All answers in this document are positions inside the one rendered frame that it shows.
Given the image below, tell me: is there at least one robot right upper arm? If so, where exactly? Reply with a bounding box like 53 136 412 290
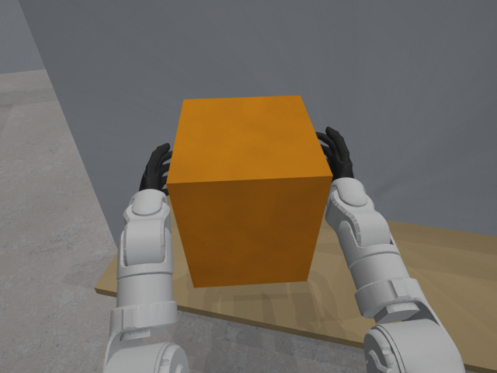
363 319 464 373

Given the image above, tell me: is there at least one left robot hand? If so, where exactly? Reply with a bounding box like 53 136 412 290
139 143 173 196

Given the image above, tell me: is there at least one robot left forearm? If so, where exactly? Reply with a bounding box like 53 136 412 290
102 189 178 373

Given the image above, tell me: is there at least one right robot hand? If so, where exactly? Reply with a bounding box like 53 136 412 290
315 127 354 182

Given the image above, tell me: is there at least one carton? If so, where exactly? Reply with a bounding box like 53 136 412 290
166 96 333 288

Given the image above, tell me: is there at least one robot left upper arm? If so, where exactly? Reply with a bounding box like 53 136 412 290
104 342 189 373

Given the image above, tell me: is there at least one robot right forearm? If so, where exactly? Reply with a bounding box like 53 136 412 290
325 177 466 373

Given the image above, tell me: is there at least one table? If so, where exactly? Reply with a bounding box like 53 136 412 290
94 187 497 373

